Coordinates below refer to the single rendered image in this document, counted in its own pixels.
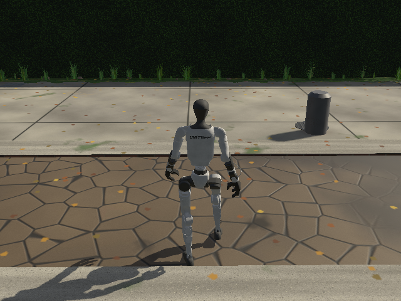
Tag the robot left shin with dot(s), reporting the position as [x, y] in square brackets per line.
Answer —
[187, 235]

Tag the robot right hand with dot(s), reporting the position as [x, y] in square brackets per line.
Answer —
[236, 189]

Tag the robot right foot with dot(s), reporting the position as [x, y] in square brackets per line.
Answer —
[217, 235]

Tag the robot left hand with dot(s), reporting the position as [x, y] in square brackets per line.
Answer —
[174, 171]

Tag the left robot forearm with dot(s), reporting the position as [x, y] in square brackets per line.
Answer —
[171, 163]

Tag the right robot upper arm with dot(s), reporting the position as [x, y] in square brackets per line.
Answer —
[223, 143]

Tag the left robot upper arm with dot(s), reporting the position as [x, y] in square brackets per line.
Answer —
[178, 139]

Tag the right robot forearm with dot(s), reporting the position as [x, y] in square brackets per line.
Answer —
[231, 169]

